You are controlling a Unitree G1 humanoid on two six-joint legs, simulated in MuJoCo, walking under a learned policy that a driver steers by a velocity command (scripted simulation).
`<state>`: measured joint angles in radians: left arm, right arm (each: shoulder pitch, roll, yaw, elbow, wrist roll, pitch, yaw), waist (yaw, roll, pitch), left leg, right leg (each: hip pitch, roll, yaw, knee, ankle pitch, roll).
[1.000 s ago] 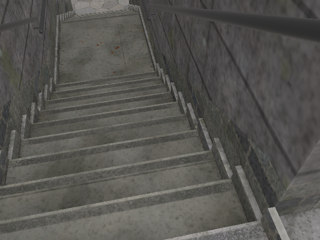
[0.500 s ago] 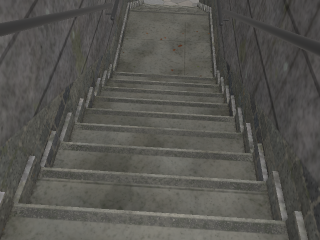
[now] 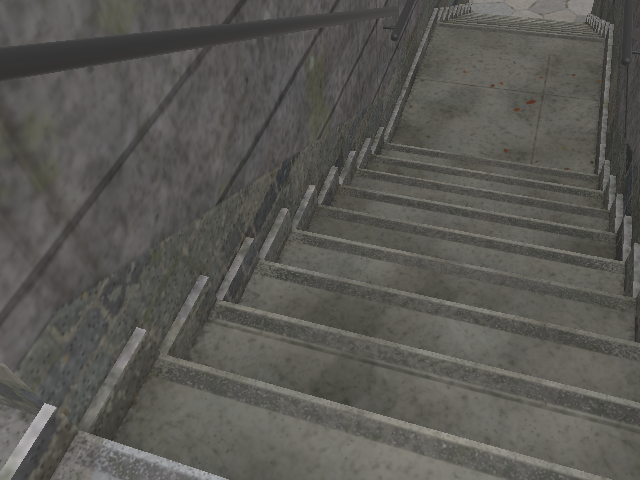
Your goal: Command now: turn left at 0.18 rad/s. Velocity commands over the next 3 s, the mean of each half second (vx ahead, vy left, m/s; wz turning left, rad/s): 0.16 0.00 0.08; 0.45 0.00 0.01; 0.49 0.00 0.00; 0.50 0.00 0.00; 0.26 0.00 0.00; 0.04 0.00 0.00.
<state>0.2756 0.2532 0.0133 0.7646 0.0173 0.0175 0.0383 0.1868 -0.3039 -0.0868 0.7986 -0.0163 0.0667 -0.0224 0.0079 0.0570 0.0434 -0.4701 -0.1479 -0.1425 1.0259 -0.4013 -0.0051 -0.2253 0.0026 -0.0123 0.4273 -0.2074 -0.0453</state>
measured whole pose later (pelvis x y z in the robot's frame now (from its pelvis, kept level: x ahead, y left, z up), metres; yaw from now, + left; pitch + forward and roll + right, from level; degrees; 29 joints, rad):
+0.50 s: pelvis +0.02 -0.01 +0.00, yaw +0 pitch +0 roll +1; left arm 0.19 0.29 0.04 0.79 0.03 0.01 -0.03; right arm 0.45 -0.25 -0.04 0.96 -0.02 -0.04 -0.02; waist -0.05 -0.02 0.00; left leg 0.02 -0.03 -0.06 0.23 -0.26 0.02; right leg -0.45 -0.03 -0.03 0.71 -0.28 -0.02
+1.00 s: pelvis +0.21 -0.07 +0.00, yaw -1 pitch +0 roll +0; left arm 0.51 0.21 0.01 0.96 0.01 -0.08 -0.01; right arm 0.10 -0.24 -0.04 0.86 -0.04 0.00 0.03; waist 0.05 0.04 0.03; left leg -0.65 0.05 -0.01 0.86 0.06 0.05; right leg 0.05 0.09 -0.04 0.22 -0.27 -0.10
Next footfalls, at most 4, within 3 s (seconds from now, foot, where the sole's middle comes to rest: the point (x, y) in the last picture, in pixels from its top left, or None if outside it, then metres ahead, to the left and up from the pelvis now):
0.22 left None -0.03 0.12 -0.78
0.58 right None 0.15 -0.13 -0.78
1.32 left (331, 452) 0.60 0.10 -0.94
1.86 right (430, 384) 0.83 -0.17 -1.09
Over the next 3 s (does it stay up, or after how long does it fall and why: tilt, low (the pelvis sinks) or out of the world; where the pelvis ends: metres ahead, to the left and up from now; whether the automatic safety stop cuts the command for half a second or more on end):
stays up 1.05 -0.07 -0.47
